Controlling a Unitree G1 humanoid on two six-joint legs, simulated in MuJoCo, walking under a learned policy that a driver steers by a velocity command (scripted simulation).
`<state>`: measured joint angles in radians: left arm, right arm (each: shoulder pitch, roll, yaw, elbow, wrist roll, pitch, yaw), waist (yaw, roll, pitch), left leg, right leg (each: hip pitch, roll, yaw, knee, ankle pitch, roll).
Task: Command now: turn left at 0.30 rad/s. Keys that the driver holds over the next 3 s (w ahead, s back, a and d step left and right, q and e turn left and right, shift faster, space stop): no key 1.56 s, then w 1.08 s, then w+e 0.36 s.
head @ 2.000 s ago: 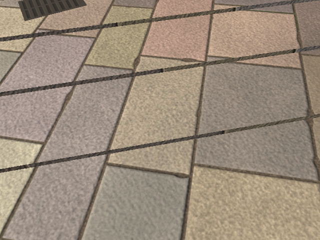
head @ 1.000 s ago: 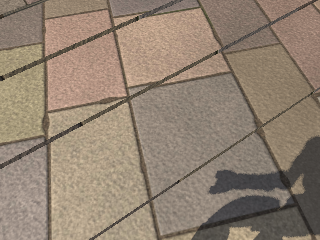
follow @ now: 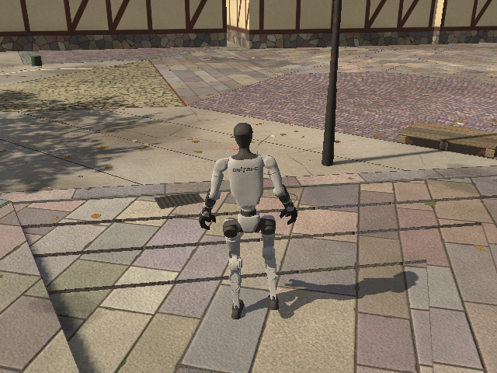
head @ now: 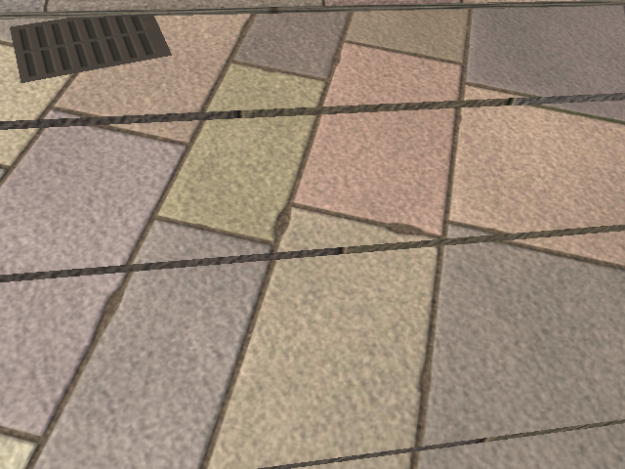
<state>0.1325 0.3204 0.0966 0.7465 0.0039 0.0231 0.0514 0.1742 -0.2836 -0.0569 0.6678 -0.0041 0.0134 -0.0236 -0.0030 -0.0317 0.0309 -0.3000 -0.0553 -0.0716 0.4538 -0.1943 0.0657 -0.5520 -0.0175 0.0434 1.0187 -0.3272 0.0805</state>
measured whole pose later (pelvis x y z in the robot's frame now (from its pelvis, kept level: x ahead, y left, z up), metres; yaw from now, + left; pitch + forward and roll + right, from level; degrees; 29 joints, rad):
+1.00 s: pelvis +0.02 -0.04 -0.01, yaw +3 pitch -2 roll +0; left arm 0.18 0.24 0.02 0.94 0.01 -0.02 0.02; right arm 0.20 -0.23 -0.04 0.86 -0.01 0.01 -0.03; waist 0.01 0.01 0.04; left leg -0.21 -0.05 -0.11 0.51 -0.27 0.01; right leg -0.18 0.01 0.02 0.50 -0.29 0.00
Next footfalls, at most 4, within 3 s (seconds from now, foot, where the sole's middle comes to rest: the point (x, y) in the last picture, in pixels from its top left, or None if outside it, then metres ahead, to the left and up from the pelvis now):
0.20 right None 0.05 -0.15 -0.78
2.24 right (370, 463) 0.46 -0.14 -0.75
2.78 left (245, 386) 0.62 0.13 -0.75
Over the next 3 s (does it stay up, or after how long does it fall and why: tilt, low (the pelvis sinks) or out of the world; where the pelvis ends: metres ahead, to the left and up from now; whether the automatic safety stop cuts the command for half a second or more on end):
stays up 0.60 0.03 0.03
